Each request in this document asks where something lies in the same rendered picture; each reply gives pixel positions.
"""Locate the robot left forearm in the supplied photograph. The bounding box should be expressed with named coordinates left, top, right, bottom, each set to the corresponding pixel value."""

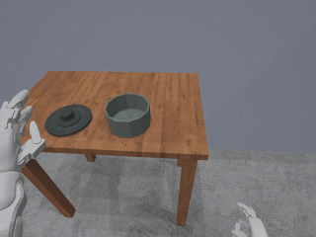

left=0, top=171, right=28, bottom=237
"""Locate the pot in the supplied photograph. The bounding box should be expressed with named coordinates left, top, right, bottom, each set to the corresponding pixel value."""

left=104, top=93, right=151, bottom=138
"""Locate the lid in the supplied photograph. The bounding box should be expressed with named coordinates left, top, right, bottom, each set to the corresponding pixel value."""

left=44, top=104, right=93, bottom=137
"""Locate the knob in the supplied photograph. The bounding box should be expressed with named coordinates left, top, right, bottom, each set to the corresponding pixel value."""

left=59, top=108, right=74, bottom=120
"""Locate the table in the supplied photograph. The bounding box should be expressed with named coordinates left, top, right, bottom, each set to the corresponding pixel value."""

left=19, top=70, right=209, bottom=226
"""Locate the robot left hand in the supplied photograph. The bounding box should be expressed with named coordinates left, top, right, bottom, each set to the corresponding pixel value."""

left=0, top=89, right=46, bottom=173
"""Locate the robot right hand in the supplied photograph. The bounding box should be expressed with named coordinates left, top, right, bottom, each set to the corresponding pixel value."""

left=231, top=202, right=269, bottom=237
